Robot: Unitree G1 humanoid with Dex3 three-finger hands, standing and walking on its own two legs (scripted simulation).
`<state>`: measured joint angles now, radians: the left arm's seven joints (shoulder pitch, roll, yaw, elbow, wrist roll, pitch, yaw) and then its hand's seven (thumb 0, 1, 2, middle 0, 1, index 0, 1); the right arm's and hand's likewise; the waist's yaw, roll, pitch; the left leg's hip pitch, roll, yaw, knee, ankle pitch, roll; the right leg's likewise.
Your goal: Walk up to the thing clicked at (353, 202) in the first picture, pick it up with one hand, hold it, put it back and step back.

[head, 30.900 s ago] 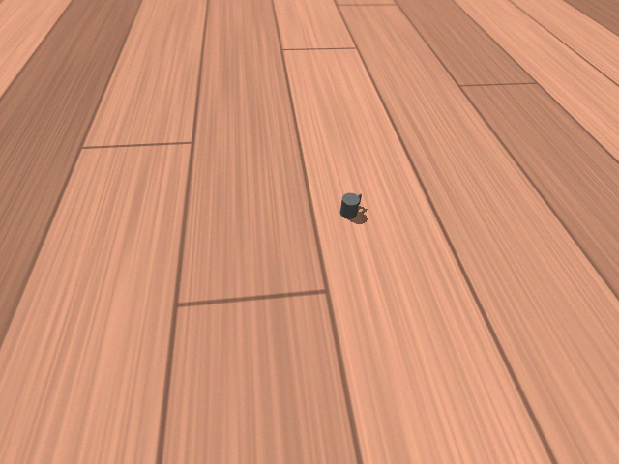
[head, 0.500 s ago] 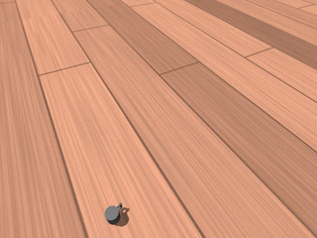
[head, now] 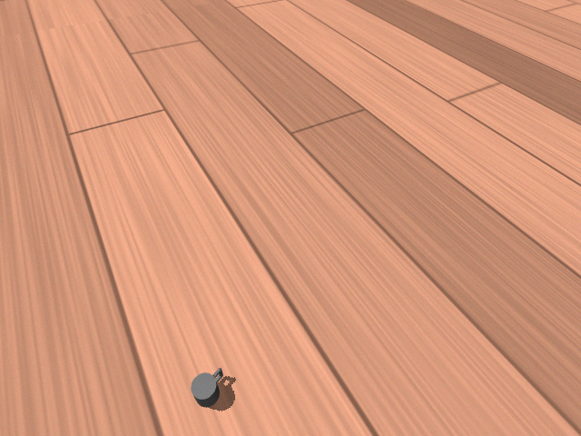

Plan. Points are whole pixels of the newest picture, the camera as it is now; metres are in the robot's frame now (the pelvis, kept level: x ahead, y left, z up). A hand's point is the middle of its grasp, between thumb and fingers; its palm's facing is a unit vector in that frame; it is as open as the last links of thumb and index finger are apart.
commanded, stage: stand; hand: left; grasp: from above
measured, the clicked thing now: (209, 385) +0.40 +0.22 -0.74
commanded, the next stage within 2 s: step back in 0.06 s
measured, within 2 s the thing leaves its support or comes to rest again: neither
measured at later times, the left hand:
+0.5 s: hand out of the picture +0.02 +0.25 -0.16, palm faces -0.04 -0.90 -0.43, open 7.4 cm
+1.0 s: hand out of the picture -0.09 +0.28 -0.17, palm faces +0.01 -0.92 -0.38, open 7.4 cm
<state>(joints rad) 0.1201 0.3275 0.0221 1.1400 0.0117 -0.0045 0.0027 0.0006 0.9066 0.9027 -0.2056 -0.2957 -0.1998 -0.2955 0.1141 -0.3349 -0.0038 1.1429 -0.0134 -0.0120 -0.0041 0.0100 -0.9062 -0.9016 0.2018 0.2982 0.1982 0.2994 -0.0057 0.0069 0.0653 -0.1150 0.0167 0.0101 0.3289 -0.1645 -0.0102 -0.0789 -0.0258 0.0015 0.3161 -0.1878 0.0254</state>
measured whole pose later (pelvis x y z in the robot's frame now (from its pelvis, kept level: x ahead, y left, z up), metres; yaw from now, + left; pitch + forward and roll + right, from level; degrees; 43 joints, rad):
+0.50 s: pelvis -0.07 -0.03 -0.02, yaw -1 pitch -2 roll +2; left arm 0.12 0.36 0.05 0.94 0.03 0.03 0.01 0.00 0.91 0.90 -0.21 -0.30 -0.20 -0.30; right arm 0.05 -0.42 -0.07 0.94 0.01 0.07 0.00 0.01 -0.91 -0.90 0.20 0.30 0.20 0.30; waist 0.01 0.03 0.19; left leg -0.47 -0.12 -0.12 1.15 -0.49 0.01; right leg -0.35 -0.02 0.01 0.62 -0.23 -0.03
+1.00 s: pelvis -0.19 +0.01 -0.02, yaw +0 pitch -1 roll -2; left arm 0.15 0.40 0.09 0.86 0.01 0.05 0.03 0.00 0.91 0.90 -0.21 -0.30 -0.20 -0.30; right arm 0.13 -0.37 -0.04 0.88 -0.02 0.03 -0.01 0.01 -0.90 -0.90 0.21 0.30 0.20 0.30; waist 0.01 -0.02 0.18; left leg -0.29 0.02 -0.01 0.58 -0.27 0.03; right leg -0.38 0.09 0.13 1.03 -0.50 0.02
